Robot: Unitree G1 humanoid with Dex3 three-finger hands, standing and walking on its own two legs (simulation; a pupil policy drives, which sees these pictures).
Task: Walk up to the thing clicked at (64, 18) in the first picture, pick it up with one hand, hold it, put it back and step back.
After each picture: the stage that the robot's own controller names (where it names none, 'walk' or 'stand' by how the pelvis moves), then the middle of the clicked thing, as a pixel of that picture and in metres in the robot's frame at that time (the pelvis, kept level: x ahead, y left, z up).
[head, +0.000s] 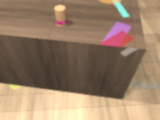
stand; (60, 16) +0.89 +0.15 -0.09
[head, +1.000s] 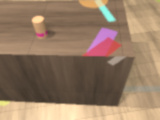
walk; (40, 27) +0.77 +0.28 -0.07
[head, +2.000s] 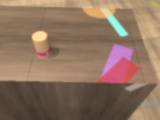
stand; (41, 45) +0.57 +0.21 -0.05
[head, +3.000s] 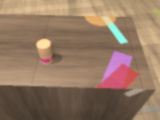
stand; (45, 52) +0.58 +0.19 -0.08
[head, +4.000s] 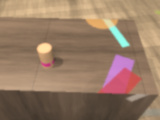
stand; (46, 56) +0.56 +0.19 -0.09
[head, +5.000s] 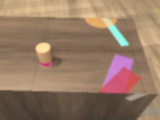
stand; (45, 56) +0.55 +0.20 -0.09
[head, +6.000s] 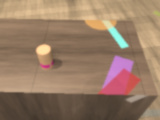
stand; (45, 57) +0.55 +0.20 -0.09
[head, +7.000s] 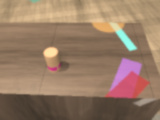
rise first; (52, 60) +0.54 +0.19 -0.08
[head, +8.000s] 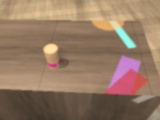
go down; (52, 57) +0.56 +0.19 -0.08
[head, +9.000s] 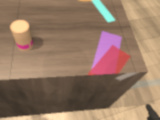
go down; (22, 36) +0.56 +0.18 -0.04
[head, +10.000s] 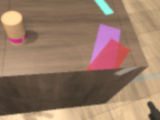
go down; (15, 29) +0.56 +0.19 -0.01
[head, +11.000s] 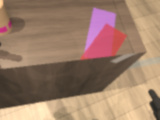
close in; out of the picture +0.57 +0.20 +0.02
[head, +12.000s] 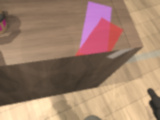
close; out of the picture +0.56 +0.19 +0.03
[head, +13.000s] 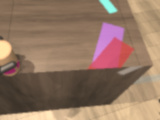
lift; (5, 59) +0.42 +0.22 +0.01
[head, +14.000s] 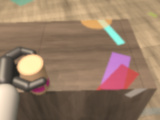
lift; (35, 75) +0.32 +0.15 +0.12
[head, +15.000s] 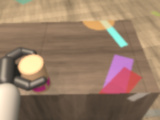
hold; (36, 75) +0.32 +0.15 +0.11
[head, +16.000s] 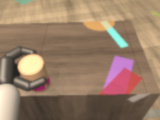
hold; (36, 75) +0.32 +0.15 +0.12
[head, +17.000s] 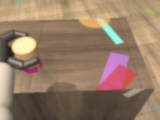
crouch; (29, 57) +0.38 +0.17 +0.13
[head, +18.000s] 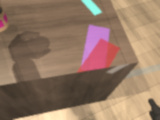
lower; out of the picture +0.53 +0.20 +0.12
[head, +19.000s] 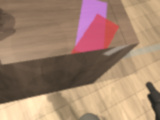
lower; out of the picture +0.55 +0.19 +0.03
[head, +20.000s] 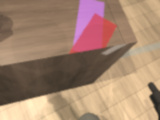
lower; out of the picture +0.55 +0.20 +0.03
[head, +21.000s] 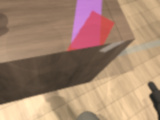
lower; out of the picture +0.55 +0.20 +0.03
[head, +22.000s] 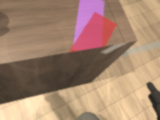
lower; out of the picture +0.55 +0.20 +0.03
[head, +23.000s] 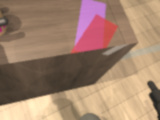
open; out of the picture +0.55 +0.17 +0.03
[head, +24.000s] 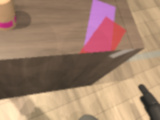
sink last; (2, 9) +0.54 +0.17 +0.03
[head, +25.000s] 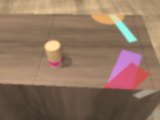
sink last; (54, 54) +0.53 +0.17 -0.03
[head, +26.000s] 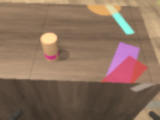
stand; (50, 47) +0.53 +0.16 -0.02
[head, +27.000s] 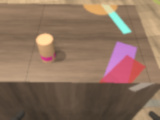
stand; (46, 49) +0.52 +0.17 -0.02
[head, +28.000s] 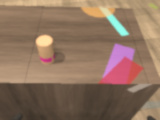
stand; (46, 50) +0.53 +0.16 -0.02
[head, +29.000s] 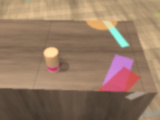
stand; (52, 60) +0.54 +0.16 -0.08
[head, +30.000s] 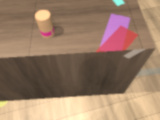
walk; (45, 24) +0.63 +0.17 -0.06
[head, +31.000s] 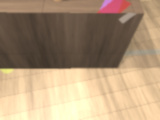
walk; out of the picture +0.91 +0.15 -0.06
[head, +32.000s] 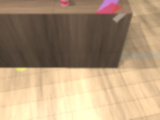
stand; out of the picture +1.14 +0.18 -0.07
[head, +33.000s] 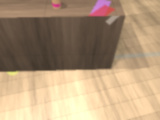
stand; out of the picture +1.10 +0.19 -0.09
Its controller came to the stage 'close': yes
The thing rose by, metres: 0.21
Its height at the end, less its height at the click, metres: +0.00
